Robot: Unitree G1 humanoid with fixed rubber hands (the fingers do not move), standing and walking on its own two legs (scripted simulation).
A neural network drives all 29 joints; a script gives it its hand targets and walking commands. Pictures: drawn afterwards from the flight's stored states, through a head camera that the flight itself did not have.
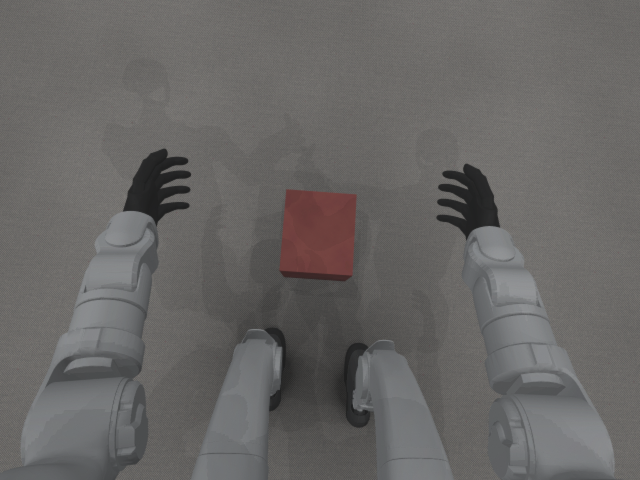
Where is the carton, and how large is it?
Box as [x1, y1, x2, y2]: [279, 189, 356, 280]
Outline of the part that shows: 286,189 279,268 281,273 284,276 333,280 345,280 352,275 356,194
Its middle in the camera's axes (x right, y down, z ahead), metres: -0.01 -0.01 +0.97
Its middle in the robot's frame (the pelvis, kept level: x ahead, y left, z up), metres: +0.47 +0.01 -0.58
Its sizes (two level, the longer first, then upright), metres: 0.193 0.167 0.179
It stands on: the floor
